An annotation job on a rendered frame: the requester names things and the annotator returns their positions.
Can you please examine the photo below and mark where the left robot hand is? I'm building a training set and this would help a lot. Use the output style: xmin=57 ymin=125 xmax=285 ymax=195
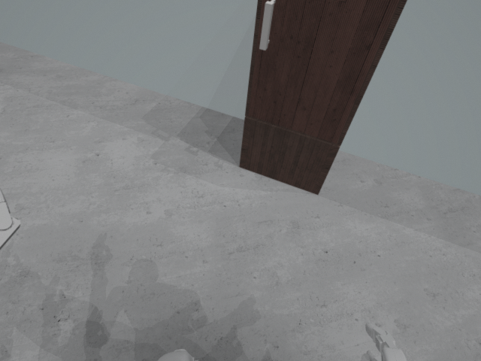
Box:
xmin=0 ymin=189 xmax=21 ymax=250

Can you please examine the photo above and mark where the right robot hand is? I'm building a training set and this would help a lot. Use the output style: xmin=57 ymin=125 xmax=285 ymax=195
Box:
xmin=361 ymin=323 xmax=407 ymax=361

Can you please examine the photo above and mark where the handle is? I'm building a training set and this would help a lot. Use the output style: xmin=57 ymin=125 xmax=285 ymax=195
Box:
xmin=259 ymin=0 xmax=276 ymax=50

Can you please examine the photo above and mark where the cupboard door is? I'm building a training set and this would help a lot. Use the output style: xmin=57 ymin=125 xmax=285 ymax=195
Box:
xmin=248 ymin=0 xmax=400 ymax=143

